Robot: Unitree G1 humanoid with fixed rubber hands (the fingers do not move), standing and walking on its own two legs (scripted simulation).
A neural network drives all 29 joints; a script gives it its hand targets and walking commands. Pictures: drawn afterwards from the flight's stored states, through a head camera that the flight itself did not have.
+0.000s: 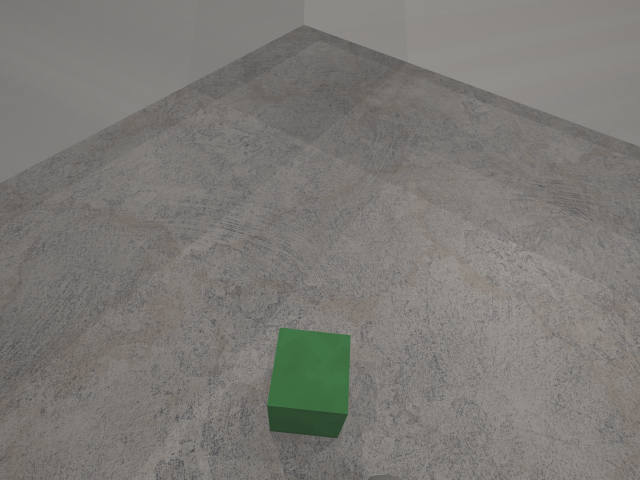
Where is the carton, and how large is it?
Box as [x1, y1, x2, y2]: [267, 328, 350, 437]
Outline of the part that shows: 280,328 267,403 270,430 337,437 347,414 350,335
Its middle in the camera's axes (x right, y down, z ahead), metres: -0.03 +0.42 +1.11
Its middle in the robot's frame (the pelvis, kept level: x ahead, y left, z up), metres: +0.46 -0.01 -0.65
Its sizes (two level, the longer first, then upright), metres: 0.210 0.200 0.250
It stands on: the floor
